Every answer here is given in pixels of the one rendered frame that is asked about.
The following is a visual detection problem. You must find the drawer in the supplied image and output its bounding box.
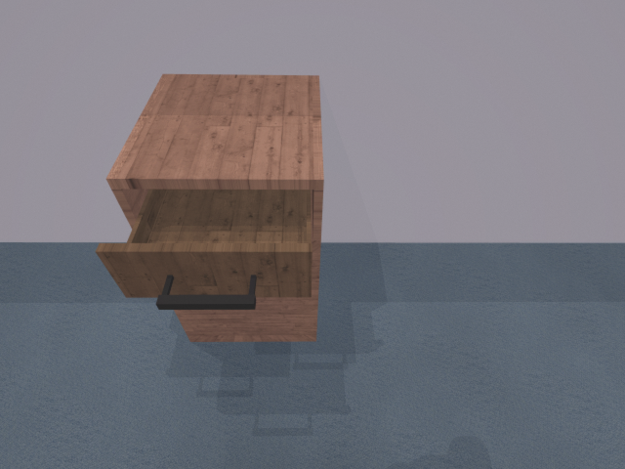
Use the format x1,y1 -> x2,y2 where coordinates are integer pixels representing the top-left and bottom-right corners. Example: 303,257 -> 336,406
96,190 -> 313,298

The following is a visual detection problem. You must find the handle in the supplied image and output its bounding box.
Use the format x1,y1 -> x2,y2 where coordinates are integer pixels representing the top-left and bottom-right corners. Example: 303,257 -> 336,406
156,275 -> 257,310

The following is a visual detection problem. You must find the cabinet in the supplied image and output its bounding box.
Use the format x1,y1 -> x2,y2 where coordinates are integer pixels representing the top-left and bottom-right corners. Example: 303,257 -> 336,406
106,74 -> 324,342

